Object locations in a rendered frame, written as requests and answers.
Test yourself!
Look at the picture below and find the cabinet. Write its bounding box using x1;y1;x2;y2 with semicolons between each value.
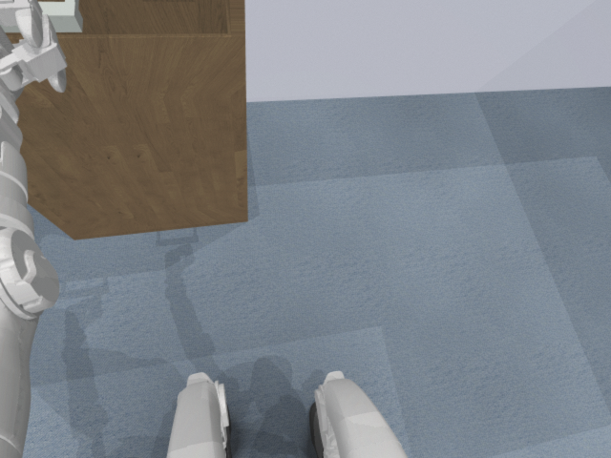
7;0;248;240

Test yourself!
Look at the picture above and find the left robot thigh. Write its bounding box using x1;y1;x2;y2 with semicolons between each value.
166;381;229;458

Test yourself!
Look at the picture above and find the left robot hand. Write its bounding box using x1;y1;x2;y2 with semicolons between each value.
0;0;68;103

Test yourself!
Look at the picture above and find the robot right shin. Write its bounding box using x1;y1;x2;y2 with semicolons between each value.
319;371;345;458

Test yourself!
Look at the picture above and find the drawer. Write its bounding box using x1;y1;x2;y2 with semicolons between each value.
5;0;228;35

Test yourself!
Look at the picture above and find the robot left upper arm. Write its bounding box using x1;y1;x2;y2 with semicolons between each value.
0;226;59;458

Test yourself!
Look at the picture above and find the handle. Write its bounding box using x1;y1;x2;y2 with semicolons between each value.
0;0;83;32

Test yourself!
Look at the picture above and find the left robot forearm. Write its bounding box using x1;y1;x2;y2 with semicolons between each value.
0;85;34;240

